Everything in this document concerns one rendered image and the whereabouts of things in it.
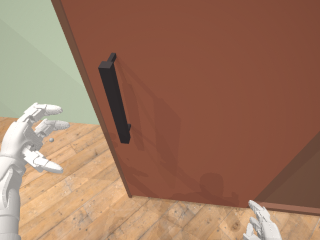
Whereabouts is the handle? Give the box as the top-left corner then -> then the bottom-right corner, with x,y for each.
98,52 -> 131,144

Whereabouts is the robot left forearm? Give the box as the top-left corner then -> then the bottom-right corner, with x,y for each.
0,156 -> 27,240

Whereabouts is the robot right hand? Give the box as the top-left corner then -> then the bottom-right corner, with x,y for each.
243,200 -> 282,240

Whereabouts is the wardrobe door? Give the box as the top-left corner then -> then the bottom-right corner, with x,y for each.
253,131 -> 320,208
61,0 -> 320,208

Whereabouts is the robot left hand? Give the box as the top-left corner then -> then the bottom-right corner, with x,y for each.
0,102 -> 70,174

